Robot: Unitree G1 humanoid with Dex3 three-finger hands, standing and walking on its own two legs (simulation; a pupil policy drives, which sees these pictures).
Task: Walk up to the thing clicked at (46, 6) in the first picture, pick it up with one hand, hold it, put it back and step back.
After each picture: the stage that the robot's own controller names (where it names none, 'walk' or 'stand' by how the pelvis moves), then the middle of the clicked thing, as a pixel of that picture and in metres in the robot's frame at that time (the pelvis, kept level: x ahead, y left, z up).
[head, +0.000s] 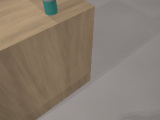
stand; out of the picture +0.80 +0.20 +0.14
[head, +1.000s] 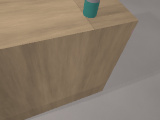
walk; out of the picture +0.71 -0.01 +0.15
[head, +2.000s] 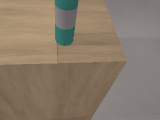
sink last; (66, 11) +0.50 +0.10 +0.17
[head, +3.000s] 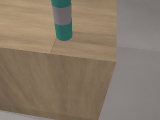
stand; (62, 9) +0.55 +0.13 +0.17
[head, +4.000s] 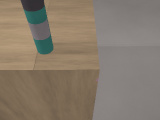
stand; (39, 24) +0.51 +0.19 +0.14
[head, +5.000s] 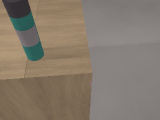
stand; (26, 30) +0.48 +0.22 +0.14
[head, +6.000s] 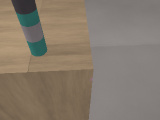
stand; (31, 27) +0.51 +0.21 +0.13
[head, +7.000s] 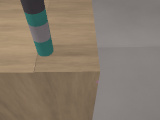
stand; (39, 27) +0.51 +0.18 +0.13
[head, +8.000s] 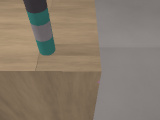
stand; (41, 26) +0.51 +0.18 +0.13
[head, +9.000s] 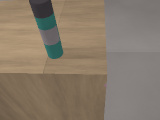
rise first; (48, 30) +0.51 +0.17 +0.14
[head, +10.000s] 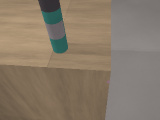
go down; (54, 25) +0.53 +0.17 +0.14
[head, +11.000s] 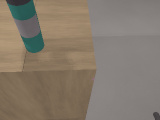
go down; (26, 19) +0.50 +0.16 +0.15
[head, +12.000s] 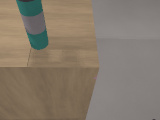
approach; (33, 16) +0.51 +0.16 +0.15
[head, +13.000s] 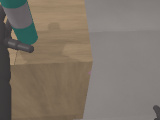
close in; (17, 9) +0.51 +0.18 +0.18
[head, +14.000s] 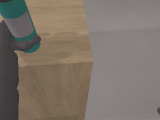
lift; (17, 17) +0.47 +0.17 +0.18
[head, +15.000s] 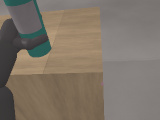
lift; (24, 11) +0.35 +0.15 +0.34
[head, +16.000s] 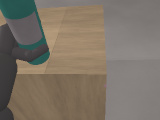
hold; (23, 20) +0.31 +0.15 +0.33
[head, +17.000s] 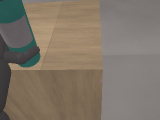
hold; (13, 23) +0.33 +0.18 +0.31
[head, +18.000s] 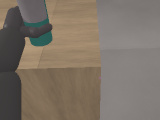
crouch; (31, 0) +0.42 +0.14 +0.31
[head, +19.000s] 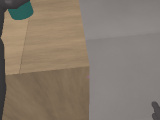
lower; out of the picture +0.52 +0.15 +0.32
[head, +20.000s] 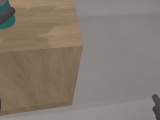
lower; out of the picture +0.54 +0.20 +0.20
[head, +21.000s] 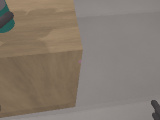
lower; out of the picture +0.53 +0.20 +0.20
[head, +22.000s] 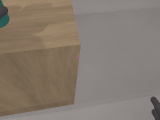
lower; out of the picture +0.54 +0.20 +0.21
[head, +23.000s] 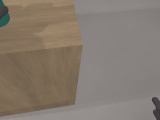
lower; out of the picture +0.54 +0.21 +0.21
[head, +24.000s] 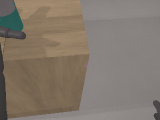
withdraw; out of the picture +0.52 +0.19 +0.20
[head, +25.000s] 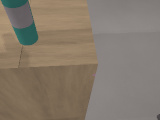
sink last; (18, 8) +0.50 +0.19 +0.18
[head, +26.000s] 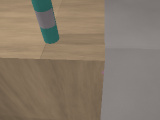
stand; (45, 13) +0.56 +0.20 +0.18
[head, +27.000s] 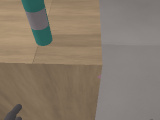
stand; (36, 13) +0.53 +0.19 +0.18
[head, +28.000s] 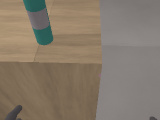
stand; (37, 13) +0.54 +0.19 +0.18
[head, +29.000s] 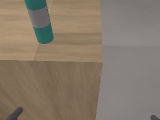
stand; (38, 12) +0.54 +0.19 +0.19
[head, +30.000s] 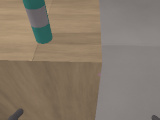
stand; (36, 11) +0.54 +0.19 +0.19
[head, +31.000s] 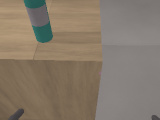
stand; (37, 10) +0.54 +0.19 +0.19
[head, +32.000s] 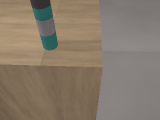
stand; (45, 22) +0.56 +0.18 +0.14
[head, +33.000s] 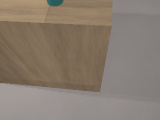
walk; out of the picture +0.67 +0.15 +0.16
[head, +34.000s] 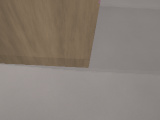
walk; out of the picture +0.95 +0.13 +0.15
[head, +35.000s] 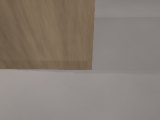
stand; out of the picture +1.09 +0.19 +0.15
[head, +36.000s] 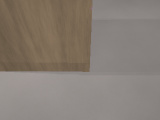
stand; out of the picture +1.10 +0.20 +0.13
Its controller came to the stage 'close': yes
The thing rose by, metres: 0.21
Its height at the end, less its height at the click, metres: +0.00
